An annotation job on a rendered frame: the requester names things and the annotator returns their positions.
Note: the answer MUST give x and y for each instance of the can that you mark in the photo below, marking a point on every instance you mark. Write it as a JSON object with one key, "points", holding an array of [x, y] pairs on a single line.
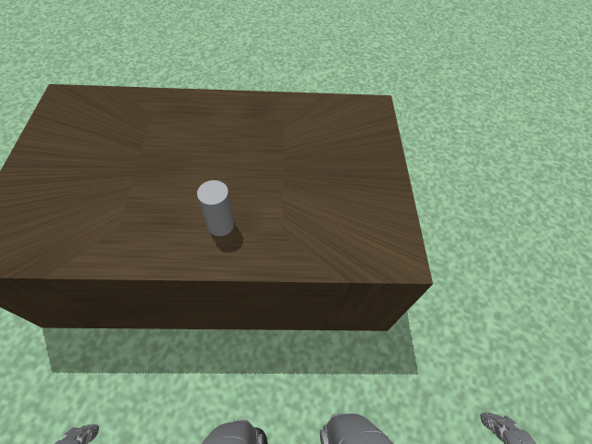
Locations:
{"points": [[215, 203]]}

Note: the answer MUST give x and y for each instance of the right robot hand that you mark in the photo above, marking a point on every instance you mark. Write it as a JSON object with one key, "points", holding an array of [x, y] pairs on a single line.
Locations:
{"points": [[506, 429]]}

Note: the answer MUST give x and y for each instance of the left robot hand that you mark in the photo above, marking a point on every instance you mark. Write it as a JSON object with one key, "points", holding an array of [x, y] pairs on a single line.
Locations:
{"points": [[82, 435]]}

